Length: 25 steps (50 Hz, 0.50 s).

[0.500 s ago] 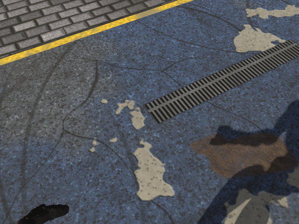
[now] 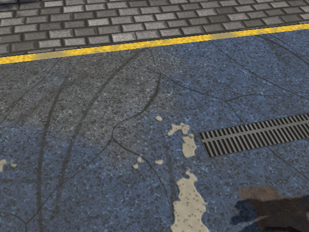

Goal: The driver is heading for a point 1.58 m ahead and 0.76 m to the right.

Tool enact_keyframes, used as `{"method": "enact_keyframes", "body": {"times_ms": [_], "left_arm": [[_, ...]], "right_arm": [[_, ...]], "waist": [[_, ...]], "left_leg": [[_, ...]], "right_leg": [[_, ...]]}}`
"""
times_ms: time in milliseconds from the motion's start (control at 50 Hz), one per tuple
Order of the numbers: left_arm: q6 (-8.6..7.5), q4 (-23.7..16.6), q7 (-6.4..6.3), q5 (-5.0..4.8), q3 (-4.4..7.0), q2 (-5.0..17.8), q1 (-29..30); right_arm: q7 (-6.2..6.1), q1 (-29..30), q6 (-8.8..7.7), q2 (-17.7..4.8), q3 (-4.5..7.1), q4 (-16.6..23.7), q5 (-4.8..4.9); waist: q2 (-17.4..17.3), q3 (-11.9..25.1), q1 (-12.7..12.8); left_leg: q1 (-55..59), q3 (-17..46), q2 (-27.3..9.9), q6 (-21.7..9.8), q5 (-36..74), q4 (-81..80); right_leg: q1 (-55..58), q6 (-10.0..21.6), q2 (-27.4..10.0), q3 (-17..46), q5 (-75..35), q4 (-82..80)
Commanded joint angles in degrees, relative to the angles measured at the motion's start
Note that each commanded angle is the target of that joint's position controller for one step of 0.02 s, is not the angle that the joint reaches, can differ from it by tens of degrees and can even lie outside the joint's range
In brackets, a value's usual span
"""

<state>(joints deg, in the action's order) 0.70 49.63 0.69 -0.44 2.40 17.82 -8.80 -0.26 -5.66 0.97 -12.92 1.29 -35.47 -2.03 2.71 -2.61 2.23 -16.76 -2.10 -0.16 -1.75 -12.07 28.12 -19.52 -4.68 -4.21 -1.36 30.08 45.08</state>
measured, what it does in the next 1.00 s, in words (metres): walks ahead, turning right: right foot, then left foot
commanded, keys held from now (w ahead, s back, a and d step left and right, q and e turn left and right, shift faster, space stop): e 0.38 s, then w+e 0.62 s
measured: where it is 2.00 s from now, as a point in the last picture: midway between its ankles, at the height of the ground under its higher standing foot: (258, 209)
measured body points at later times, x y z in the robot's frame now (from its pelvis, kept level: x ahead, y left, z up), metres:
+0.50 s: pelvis +0.00 -0.05 +0.01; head +0.02 -0.09 +0.46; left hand +0.16 +0.21 -0.08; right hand +0.08 -0.37 -0.11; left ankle +0.05 +0.11 -0.66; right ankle -0.03 -0.12 -0.74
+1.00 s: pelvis +0.17 -0.06 +0.01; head +0.19 -0.06 +0.46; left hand +0.42 +0.12 -0.11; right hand +0.09 -0.34 -0.10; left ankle +0.20 +0.06 -0.74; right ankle +0.08 -0.18 -0.66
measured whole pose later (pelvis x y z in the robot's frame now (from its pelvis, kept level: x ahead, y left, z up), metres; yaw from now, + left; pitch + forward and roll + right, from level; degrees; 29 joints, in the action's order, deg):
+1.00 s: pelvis +0.17 -0.06 +0.01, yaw -34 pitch +2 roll +1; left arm -1.4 41.5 0.0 -1.7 4.1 18.6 -16.3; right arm 0.0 -14.2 -5.9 -15.2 4.0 -48.1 -0.1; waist 3.6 0.1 -1.3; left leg -7.8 -2.1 1.4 -0.8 -13.4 19.5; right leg -31.5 0.6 -1.9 4.4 17.5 63.1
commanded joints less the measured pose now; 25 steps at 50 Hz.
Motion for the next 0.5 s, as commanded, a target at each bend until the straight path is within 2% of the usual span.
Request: {"method": "enact_keyframes", "body": {"times_ms": [20,60,120,180,220,260,280,300,320,340,360,380,400,420,440,460,500], "left_arm": [[0.69,-1.99,-1.08,-0.62,2.57,8.01,-2.35],[1.25,-2.25,-1.56,-1.06,2.72,6.71,-2.4],[2.01,-3.6,-1.71,-0.89,2.29,4.17,-0.61],[2.24,-5.0,-0.94,-0.74,2.3,4.17,-0.33],[2.3,-5.23,-0.23,-0.68,2.53,4.46,-2.1],[2.25,-4.14,0.32,-0.34,2.93,4.53,-6.27],[2.06,-4.29,0.09,0.21,3.66,6.86,-6.83],[1.67,-5.57,-1.19,0.23,5.46,14.72,-7.1],[0.44,-6.69,-0.49,2.67,5.14,15.49,-8.11],[-0.93,-7.13,-0.14,3.1,4.83,14.29,-6.59],[-1.68,-7.48,-0.47,1.82,4.67,12.84,-3.76],[-1.68,-7.92,-0.97,0.36,4.15,10.69,-1.38],[-1.5,-7.75,-1.56,-0.93,3.68,8.98,-1.72],[-1.4,-7.54,-1.95,-1.27,3.36,8.04,-3.43],[-1.47,-7.43,-2.21,-1.18,3.2,7.43,-4.88],[-1.69,-7.4,-2.41,-0.89,3.16,7.48,-5.78],[-2.21,-7.26,-2.79,-0.45,3.37,8.37,-6.99]], "right_arm": [[-1.05,0.45,-1.25,-11.99,3.85,1.3,0.48],[-1.71,0.92,-0.78,-11.51,4.06,0.57,0.85],[-2.28,2.04,-0.25,-10.25,4.14,-0.62,0.84],[-2.43,2.61,0.22,-10.82,4.63,-1.78,0.98],[-2.52,3.56,0.46,-11.53,4.97,-2.49,1.77],[-2.69,4.78,0.79,-11.31,5.09,-3.46,3.06],[-2.54,1.47,0.89,-9.81,5.02,-5.01,3.11],[-2.25,1.94,0.82,-6.39,4.01,-3.01,0.41],[-2.69,8.93,0.5,-7.56,4.22,-0.89,0.9],[-2.9,8.91,0.49,-9.22,4.82,-1.48,1.97],[-3.05,7.61,0.48,-9.83,5.23,-2.5,2.33],[-3.43,6.3,0.54,-10.22,5.58,-3.88,2.03],[-3.39,4.86,0.37,-10.9,5.92,-4.52,1.65],[-2.9,4.41,-0.07,-10.41,5.94,-4.78,1.85],[-2.4,4.71,-0.59,-10.02,5.92,-4.84,2.28],[-2.04,5.6,-1.19,-9.99,5.94,-4.81,2.61],[-1.63,7.42,-2.51,-9.86,5.91,-4.69,2.61]], "waist": [[-11.75,7.65,-1.23],[-10.77,7.14,-1.64],[-10.3,6.5,-2.42],[-10.68,7.39,-2.6],[-10.95,7.72,-1.47],[-9.89,7.55,1.03],[-3.52,5.92,0.28],[15.0,4.75,-1.85],[12.95,6.09,2.42],[6.5,6.1,1.71],[4.15,4.9,-0.08],[2.32,4.48,-1.08],[2.6,5.6,-1.53],[3.56,6.24,-1.28],[3.78,5.9,-0.66],[4.18,4.71,-0.14],[4.22,3.06,0.58]], "left_leg": [[8.5,9.53,-15.89,-11.45,31.22,-7.33],[8.69,7.8,-16.41,-12.05,28.69,-7.61],[8.8,6.13,-17.02,-12.22,23.38,-7.99],[9.77,5.8,-18.49,-12.24,22.58,-7.37],[9.58,4.98,-18.95,-10.9,21.89,-5.62],[6.66,1.65,-16.93,-6.81,16.4,-0.6],[2.03,-2.6,-13.0,-1.9,6.34,7.0],[-14.05,-7.91,-4.1,5.06,-17.03,23.65],[-19.74,1.43,1.7,5.74,-29.35,35.27],[-21.01,5.25,0.32,4.97,-26.44,39.88],[-22.01,6.36,-0.85,4.34,-20.76,39.87],[-22.53,6.71,-1.57,4.51,-16.65,38.45],[-21.93,6.8,-2.08,4.72,-12.68,36.78],[-21.57,6.48,-1.78,4.8,-9.04,35.88],[-22.67,6.53,-1.75,4.71,-5.95,33.51],[-23.83,6.57,-1.63,4.65,-3.79,30.33],[-24.44,7.03,-1.33,4.99,-1.14,23.29]], "right_leg": [[-4.26,-1.45,0.37,1.97,-0.23,10.1],[-5.87,-1.3,0.58,1.32,-0.8,12.11],[-5.58,-0.54,-0.02,0.32,-2.57,8.1],[-3.06,0.65,0.18,-1.2,-4.49,2.9],[-0.13,2.2,0.71,-2.52,-6.99,-2.2],[6.45,5.11,2.82,-4.44,-16.13,-13.84],[10.08,7.77,1.37,1.33,-26.11,-21.2],[17.36,15.3,-13.29,22.77,-48.31,-24.18],[14.76,25.23,-19.21,31.99,-51.22,-27.06],[14.64,24.72,-17.18,28.34,-46.09,-27.51],[15.15,21.38,-13.75,24.01,-41.46,-26.81],[15.58,18.55,-11.47,21.4,-38.91,-26.28],[16.16,17.32,-9.8,20.56,-30.9,-27.57],[16.83,16.99,-8.52,21.23,-20.69,-29.47],[18.16,17.0,-8.05,22.46,-10.58,-31.78],[19.09,16.97,-8.1,23.8,-5.14,-33.72],[20.44,16.91,-8.06,24.71,-4.42,-35.33]]}}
